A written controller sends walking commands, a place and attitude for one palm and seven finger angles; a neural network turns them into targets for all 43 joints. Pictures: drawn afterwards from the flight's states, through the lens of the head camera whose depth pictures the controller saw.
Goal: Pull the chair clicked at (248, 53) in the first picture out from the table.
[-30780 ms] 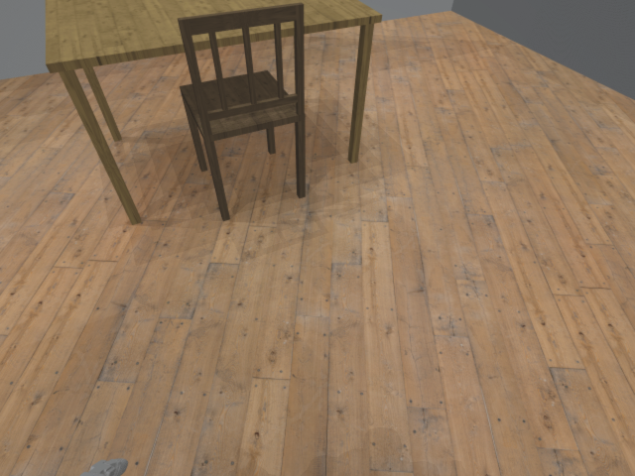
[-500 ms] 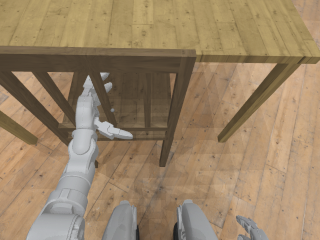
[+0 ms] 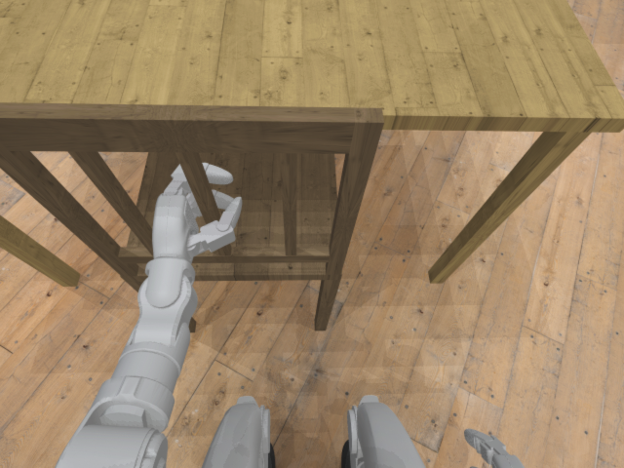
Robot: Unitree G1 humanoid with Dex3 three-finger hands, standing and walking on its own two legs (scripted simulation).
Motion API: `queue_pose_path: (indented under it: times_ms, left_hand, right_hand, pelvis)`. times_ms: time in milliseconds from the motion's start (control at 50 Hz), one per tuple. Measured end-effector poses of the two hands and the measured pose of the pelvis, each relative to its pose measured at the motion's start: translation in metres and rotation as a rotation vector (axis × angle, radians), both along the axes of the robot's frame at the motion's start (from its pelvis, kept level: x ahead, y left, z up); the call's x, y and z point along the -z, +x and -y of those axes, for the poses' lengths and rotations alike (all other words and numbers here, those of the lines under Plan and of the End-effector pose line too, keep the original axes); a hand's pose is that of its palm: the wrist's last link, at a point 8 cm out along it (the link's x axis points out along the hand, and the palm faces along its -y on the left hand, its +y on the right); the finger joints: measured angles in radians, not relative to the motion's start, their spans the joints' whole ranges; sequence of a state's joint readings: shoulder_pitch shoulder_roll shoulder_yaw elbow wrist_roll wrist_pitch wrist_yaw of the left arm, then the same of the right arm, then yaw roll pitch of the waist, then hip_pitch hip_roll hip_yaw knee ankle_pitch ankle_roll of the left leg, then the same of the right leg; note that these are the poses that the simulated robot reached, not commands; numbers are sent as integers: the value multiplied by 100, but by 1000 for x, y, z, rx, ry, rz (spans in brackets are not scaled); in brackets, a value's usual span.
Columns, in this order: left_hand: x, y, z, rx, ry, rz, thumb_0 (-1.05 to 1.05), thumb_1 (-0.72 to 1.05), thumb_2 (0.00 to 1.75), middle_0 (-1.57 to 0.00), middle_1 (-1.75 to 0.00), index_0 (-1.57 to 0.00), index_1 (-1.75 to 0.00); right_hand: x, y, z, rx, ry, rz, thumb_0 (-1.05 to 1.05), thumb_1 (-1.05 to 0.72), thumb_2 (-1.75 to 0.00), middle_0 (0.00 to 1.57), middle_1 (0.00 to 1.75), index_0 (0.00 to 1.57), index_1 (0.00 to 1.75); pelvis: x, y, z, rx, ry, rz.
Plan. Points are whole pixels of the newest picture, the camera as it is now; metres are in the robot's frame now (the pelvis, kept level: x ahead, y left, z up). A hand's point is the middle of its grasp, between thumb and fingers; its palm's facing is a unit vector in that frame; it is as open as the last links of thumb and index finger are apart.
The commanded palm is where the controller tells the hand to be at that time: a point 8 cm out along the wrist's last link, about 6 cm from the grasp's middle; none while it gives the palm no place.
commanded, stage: hook a spindle and tug to test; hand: left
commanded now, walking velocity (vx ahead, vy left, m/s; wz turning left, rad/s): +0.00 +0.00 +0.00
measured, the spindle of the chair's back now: (209, 210) +0.45 +0.13 +0.00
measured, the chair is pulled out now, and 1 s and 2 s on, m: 0.00 0.03 0.16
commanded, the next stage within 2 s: step backward, pulling the chair out in 0.66 s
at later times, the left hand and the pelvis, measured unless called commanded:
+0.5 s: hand (224, 227) +0.41 +0.10 +0.03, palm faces -0.02 -1.00 -0.01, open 5.1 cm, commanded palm +0.36 +0.15 +0.02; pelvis +0.02 +0.00 +0.01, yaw -1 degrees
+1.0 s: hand (222, 235) +0.39 +0.10 +0.04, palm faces -0.08 -0.99 -0.11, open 5.1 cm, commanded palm +0.37 +0.16 +0.04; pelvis +0.05 +0.01 +0.09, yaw -2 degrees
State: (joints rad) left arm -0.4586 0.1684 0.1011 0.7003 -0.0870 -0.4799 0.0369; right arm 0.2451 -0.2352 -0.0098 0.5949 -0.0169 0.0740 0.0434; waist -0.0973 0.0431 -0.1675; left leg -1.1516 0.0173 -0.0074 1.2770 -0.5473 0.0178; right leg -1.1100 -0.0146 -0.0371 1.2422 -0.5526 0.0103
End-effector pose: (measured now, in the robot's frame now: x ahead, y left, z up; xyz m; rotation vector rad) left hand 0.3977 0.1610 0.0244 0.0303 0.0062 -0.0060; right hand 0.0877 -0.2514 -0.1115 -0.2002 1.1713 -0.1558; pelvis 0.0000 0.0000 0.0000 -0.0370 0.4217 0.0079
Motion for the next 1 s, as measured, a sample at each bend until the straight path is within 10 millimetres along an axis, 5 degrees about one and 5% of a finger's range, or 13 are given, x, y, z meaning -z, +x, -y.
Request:
queue_pose_path:
  times_ms: [140,420,780,900,1000]
  left_hand:
    - [0,0,0,1,-2,-5,1,77,85,-47,-145,-43,-145]
    - [-1,-3,1,5,-15,-22,1,79,82,-41,-145,-41,-145]
    - [-1,-29,3,35,-24,-20,2,78,80,-40,-145,-41,-145]
    - [-23,-23,3,65,132,-257,4,76,81,-39,-133,-42,-145]
    - [-33,-24,4,39,97,-417,5,77,81,-30,-118,-46,-145]
  right_hand:
    - [-3,8,-1,-3,7,11,1,-91,-89,20,30,20,30]
    - [-8,29,-3,-3,25,35,1,-91,-89,20,30,20,30]
    - [-16,73,-12,-48,36,103,1,-91,-89,20,30,20,30]
    - [-56,73,-24,59,29,100,1,-91,-89,20,30,20,30]
    - [-93,62,-28,114,9,95,1,-91,-89,20,30,20,30]
  pelvis:
    - [-2,4,1,1,2,0]
    - [-7,18,0,9,5,-8]
    - [-11,36,-1,5,5,-12]
    - [-55,42,-6,11,20,121]
    - [-92,50,-12,38,10,185]
